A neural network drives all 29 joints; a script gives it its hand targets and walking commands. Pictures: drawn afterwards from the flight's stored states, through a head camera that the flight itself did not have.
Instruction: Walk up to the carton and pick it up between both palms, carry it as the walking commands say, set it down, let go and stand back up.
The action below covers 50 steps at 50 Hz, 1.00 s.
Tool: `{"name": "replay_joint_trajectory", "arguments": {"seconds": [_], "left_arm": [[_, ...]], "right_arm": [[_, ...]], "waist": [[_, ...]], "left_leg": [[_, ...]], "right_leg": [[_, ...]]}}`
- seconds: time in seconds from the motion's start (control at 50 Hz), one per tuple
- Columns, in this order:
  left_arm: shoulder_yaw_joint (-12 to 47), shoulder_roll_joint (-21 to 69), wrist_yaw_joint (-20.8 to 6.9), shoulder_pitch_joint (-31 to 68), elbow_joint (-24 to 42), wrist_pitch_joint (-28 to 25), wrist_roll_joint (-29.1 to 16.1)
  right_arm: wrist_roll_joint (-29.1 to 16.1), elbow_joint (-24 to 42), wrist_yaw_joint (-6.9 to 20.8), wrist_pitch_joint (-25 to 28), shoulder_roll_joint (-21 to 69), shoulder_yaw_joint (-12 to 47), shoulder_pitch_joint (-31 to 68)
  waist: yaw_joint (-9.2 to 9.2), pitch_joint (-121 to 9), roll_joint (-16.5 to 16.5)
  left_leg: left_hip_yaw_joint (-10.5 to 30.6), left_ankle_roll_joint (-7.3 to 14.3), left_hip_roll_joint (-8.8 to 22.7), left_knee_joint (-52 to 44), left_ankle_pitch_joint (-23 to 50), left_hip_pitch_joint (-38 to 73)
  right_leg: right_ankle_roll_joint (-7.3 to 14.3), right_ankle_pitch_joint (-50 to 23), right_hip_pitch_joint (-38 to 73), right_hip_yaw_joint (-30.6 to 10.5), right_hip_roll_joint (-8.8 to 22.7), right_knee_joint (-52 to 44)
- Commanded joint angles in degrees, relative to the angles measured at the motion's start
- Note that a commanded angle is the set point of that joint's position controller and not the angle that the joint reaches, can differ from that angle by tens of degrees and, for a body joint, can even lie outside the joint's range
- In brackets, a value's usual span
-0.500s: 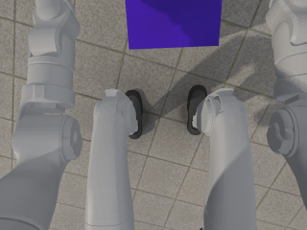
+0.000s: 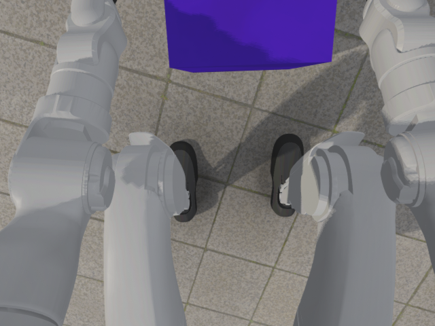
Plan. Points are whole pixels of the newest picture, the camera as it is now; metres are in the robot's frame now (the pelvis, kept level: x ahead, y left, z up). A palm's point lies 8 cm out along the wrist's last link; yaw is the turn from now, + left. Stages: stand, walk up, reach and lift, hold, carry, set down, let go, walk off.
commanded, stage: reach and lift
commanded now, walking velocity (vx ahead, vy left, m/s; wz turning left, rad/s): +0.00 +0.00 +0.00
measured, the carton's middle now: out of the picture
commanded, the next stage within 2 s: none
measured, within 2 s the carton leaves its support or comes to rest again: leaves its support in 1.72 s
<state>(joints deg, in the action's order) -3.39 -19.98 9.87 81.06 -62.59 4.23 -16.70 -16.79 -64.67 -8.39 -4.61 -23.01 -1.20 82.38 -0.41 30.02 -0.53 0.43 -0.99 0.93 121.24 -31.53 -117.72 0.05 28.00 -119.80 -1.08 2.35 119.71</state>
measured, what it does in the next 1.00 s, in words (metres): stands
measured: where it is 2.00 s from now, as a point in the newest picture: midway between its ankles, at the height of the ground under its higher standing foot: (233, 191)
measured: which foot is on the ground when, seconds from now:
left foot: down 0.00-1.00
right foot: down 0.00-1.00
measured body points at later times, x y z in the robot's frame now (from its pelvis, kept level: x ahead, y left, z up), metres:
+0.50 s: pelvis +0.02 +0.00 -0.02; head +0.39 -0.01 +0.22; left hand +0.55 +0.20 -0.21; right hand +0.56 -0.20 -0.22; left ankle +0.13 +0.13 -0.36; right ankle +0.15 -0.13 -0.36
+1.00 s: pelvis +0.01 +0.00 -0.02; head +0.38 -0.01 +0.21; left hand +0.56 +0.15 -0.21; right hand +0.57 -0.16 -0.21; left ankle +0.13 +0.13 -0.36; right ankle +0.15 -0.13 -0.36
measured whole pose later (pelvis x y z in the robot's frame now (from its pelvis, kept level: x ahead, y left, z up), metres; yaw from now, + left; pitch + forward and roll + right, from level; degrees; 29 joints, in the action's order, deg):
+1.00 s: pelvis +0.01 +0.00 -0.02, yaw +0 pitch +30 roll +1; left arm 1.4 -17.5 9.0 87.7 -70.5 -0.2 -17.5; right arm -18.3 -71.2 -8.4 0.0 -21.3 3.4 88.8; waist -1.0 29.8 -0.4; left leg 0.6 -1.2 1.0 124.9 -32.9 -122.3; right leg -0.7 28.7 -124.8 -1.6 1.3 123.2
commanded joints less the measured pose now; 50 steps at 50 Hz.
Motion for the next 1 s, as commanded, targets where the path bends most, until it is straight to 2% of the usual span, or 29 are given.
{"name": "replay_joint_trajectory", "arguments": {"seconds": [0.0,0.04,0.12,0.16,0.18,0.2,0.22,0.24,0.26,0.28,0.3,0.34,0.36,0.38,0.4,0.42,0.44,0.46,0.48,0.5,0.52,0.56,0.6,0.62,0.72,0.8,0.88,0.9,0.98], "left_arm": [[-1.06,-8.49,-0.71,18.14,1.96,-2.75,0.03],[-0.36,-10.32,-0.35,21.28,8.97,-4.86,-1.21],[0.21,-7.63,-1.57,13.91,-2.84,-5.23,-0.60],[1.21,-6.77,-2.15,17.10,3.65,-5.84,-2.16],[0.55,-7.57,-1.74,16.81,7.48,-6.34,-1.24],[3.40,-5.29,-1.69,15.64,6.29,-6.73,-3.10],[2.33,-6.84,-1.55,15.88,6.44,-6.87,-2.87],[3.37,-5.61,-1.90,14.59,3.10,-6.05,-4.10],[3.17,-5.45,-2.20,11.11,2.64,-5.62,-3.84],[4.02,-4.18,-2.37,13.39,2.14,-5.11,-4.88],[4.28,-3.49,-2.75,13.19,1.75,-5.15,-5.13],[2.98,-4.21,-2.68,10.40,0.11,-5.46,-3.78],[2.93,-4.64,-2.46,10.43,4.14,-5.99,-2.31],[2.88,-5.17,-1.92,12.89,5.61,-6.36,-2.91],[1.31,-5.66,-1.76,12.84,7.82,-6.47,-2.11],[0.98,-5.83,-1.61,11.67,5.27,-6.63,-1.44],[2.81,-2.89,-2.13,12.13,4.22,-5.84,-2.95],[2.40,-3.70,-2.08,12.48,4.80,-6.09,-2.42],[2.65,-2.92,-2.30,11.76,1.45,-5.43,-2.41],[4.20,-1.80,-2.54,12.19,5.27,-5.71,-3.73],[2.98,-3.33,-2.54,15.60,6.58,-6.29,-3.66],[4.53,-2.06,-2.59,16.85,6.53,-6.14,-4.75],[3.27,-2.07,-2.46,13.29,-0.99,-5.31,-3.24],[4.95,-2.35,-2.15,16.99,3.93,-5.34,-3.99],[3.44,-0.47,-1.57,14.91,1.32,-5.63,-2.83],[5.04,0.90,-1.16,16.46,2.28,-5.81,-2.37],[2.26,0.22,-0.73,16.11,-0.60,-6.60,0.19],[3.77,2.30,-1.01,17.44,0.49,-6.96,-1.20],[4.33,3.71,-0.65,19.48,2.64,-7.30,-1.31]], "right_arm": [[-0.91,3.38,0.25,3.25,-8.08,1.96,20.80],[-2.82,9.51,-0.06,5.00,-7.30,2.70,22.14],[-3.88,1.32,1.10,4.78,-2.53,5.14,18.08],[-2.90,4.20,0.97,5.63,-5.24,3.65,18.17],[-3.94,7.74,0.83,6.21,-5.43,3.04,18.41],[-4.42,7.69,0.82,6.57,-3.98,3.67,16.47],[-5.48,5.88,0.87,5.95,-3.50,4.98,17.14],[-3.63,0.29,0.72,5.34,-4.60,4.35,13.01],[-3.16,2.09,0.67,5.32,-4.70,3.75,13.43],[-2.98,5.89,0.68,5.41,-4.67,4.92,15.81],[-2.33,1.17,0.71,5.53,-4.04,3.18,12.13],[-2.05,2.02,1.17,5.85,-4.46,2.18,12.06],[-3.11,3.35,1.54,5.81,-1.96,3.35,12.08],[-3.12,3.08,1.56,6.01,-3.15,2.93,12.51],[-3.73,5.14,1.37,6.18,-3.22,2.57,13.61],[-3.40,5.82,1.52,6.28,-2.07,2.77,14.80],[-1.90,1.81,1.55,5.85,-3.35,1.99,12.92],[-2.77,4.27,1.52,5.99,-3.34,2.87,15.05],[-2.80,1.28,1.85,5.56,-1.72,3.41,14.19],[-2.87,6.17,1.60,6.41,-3.18,3.10,15.86],[-3.56,6.18,1.58,6.15,-2.15,4.14,17.00],[-2.79,2.82,1.53,5.90,-1.88,2.74,15.64],[-2.31,-0.47,1.43,5.24,-1.81,3.09,14.82],[-1.43,3.26,1.00,6.04,-3.75,1.32,17.32],[-2.59,0.98,1.31,6.19,-0.69,4.04,17.00],[-1.47,2.97,0.42,6.89,-1.94,2.46,18.37],[-2.15,1.21,0.74,6.46,3.29,4.72,17.97],[-1.11,1.06,0.56,6.93,2.63,4.33,18.33],[-1.02,3.41,0.38,7.32,3.95,4.90,19.94]], "waist": [[-1.60,-84.95,2.52],[-1.76,-91.89,3.13],[-4.02,-83.06,3.47],[-0.94,-88.15,3.45],[-2.56,-92.92,1.48],[-1.70,-95.29,0.78],[-3.37,-95.12,0.41],[-0.21,-91.15,0.57],[-1.23,-89.23,1.29],[0.60,-90.17,4.96],[1.96,-86.14,2.96],[0.89,-85.55,2.60],[-1.76,-87.50,0.87],[-0.96,-89.70,0.77],[-2.98,-92.25,-0.60],[-3.93,-89.54,1.27],[-0.37,-86.35,0.36],[-1.94,-87.96,0.46],[-1.28,-84.59,1.92],[0.76,-87.38,3.13],[-0.87,-90.70,2.37],[0.87,-86.58,1.54],[-1.00,-81.65,1.40],[2.46,-84.48,1.28],[-1.23,-84.14,1.14],[0.54,-86.86,-0.63],[-3.04,-83.70,3.91],[-0.90,-84.19,3.33],[-0.79,-85.14,1.74]], "left_leg": [[-3.59,-0.49,-2.34,-9.12,9.27,24.88],[-3.19,-0.13,-2.99,-8.09,14.35,28.01],[-2.78,-0.18,-2.56,-6.62,16.73,20.24],[-2.56,-0.68,-2.36,-5.77,17.60,24.64],[-2.68,-0.55,-2.60,-5.45,21.02,25.59],[-2.69,-0.91,-2.78,-5.47,23.81,27.94],[-3.64,-1.06,-2.74,-4.71,23.09,28.92],[-3.78,-1.75,-2.52,-3.90,20.71,25.62],[-3.56,-0.96,-2.65,-5.02,18.82,23.58],[-2.54,-0.69,-2.10,-3.91,20.25,23.97],[-2.53,-1.17,-2.45,-5.18,17.77,22.47],[-2.49,-1.02,-2.52,-5.03,19.51,22.17],[-2.07,-0.66,-3.01,-6.05,21.49,25.08],[-2.85,-1.53,-2.69,-4.51,22.91,27.03],[-2.57,-1.36,-2.69,-4.93,23.35,27.78],[-2.67,-0.87,-2.87,-5.71,22.79,24.41],[-2.15,-1.52,-2.58,-5.74,21.82,23.31],[-2.40,-1.02,-2.70,-5.65,21.56,24.03],[-2.23,-0.88,-2.74,-6.14,18.65,22.33],[-2.24,-0.50,-2.84,-5.89,19.30,23.02],[-3.17,-0.69,-2.69,-5.35,19.53,25.22],[-2.12,-0.90,-3.01,-6.82,18.06,25.74],[-2.77,-0.99,-3.14,-5.98,17.03,22.07],[-1.52,-0.89,-2.77,-7.59,15.01,24.09],[-2.41,-1.24,-3.40,-6.97,15.40,23.81],[-1.89,-1.54,-3.74,-6.79,17.36,25.43],[-2.21,-0.55,-3.68,-7.00,16.98,22.46],[-2.36,-0.68,-3.85,-6.64,16.97,21.90],[-1.74,-0.83,-4.36,-7.29,17.18,25.54]], "right_leg": [[-0.75,-6.00,34.56,1.66,-3.36,-7.79],[-1.18,-11.72,37.28,1.50,-3.66,-5.86],[-1.82,-14.84,32.68,1.36,-3.82,-3.74],[-1.44,-14.82,33.38,1.93,-3.93,-4.30],[-1.23,-20.02,37.13,1.40,-4.48,-2.18],[-1.21,-22.21,37.50,1.44,-4.63,-2.14],[-1.23,-20.85,37.83,1.33,-4.36,-2.46],[-1.13,-18.67,34.78,1.68,-3.68,-2.89],[-1.06,-17.01,34.71,2.08,-3.99,-3.12],[-1.64,-18.77,36.17,1.06,-3.51,-3.85],[-1.22,-16.13,33.56,2.17,-3.88,-4.03],[-1.57,-17.46,31.77,2.53,-4.05,-2.64],[-1.37,-19.41,31.73,2.62,-4.71,-2.24],[-1.18,-19.76,32.27,2.25,-4.81,-2.01],[-0.61,-20.56,34.13,1.49,-4.94,-2.00],[-1.15,-20.68,32.79,1.33,-5.14,-2.78],[-0.66,-19.79,29.63,2.11,-4.53,-2.63],[-1.00,-19.08,31.22,1.98,-4.78,-2.73],[-1.26,-16.52,29.05,2.35,-4.57,-3.31],[-0.97,-17.75,32.61,2.14,-4.79,-3.39],[-1.35,-17.37,33.39,1.58,-4.84,-3.64],[-0.94,-15.22,30.76,1.93,-4.84,-4.20],[-1.10,-13.77,27.72,1.72,-4.49,-4.38],[-1.08,-13.59,29.56,3.15,-4.38,-4.34],[-1.18,-13.47,30.00,2.52,-4.66,-4.45],[-1.01,-15.73,31.36,2.21,-4.67,-3.92],[-1.98,-15.53,31.75,1.68,-5.40,-4.90],[-1.81,-15.40,30.91,1.83,-5.43,-4.96],[-1.62,-15.35,31.75,1.64,-5.94,-4.76]]}}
